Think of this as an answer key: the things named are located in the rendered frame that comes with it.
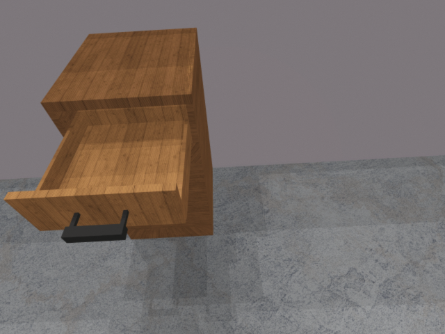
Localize handle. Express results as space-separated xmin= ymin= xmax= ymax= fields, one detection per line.
xmin=61 ymin=210 xmax=129 ymax=243

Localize drawer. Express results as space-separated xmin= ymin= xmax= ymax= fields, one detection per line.
xmin=4 ymin=104 xmax=192 ymax=231

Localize cabinet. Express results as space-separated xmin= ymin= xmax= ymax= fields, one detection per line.
xmin=41 ymin=28 xmax=213 ymax=239

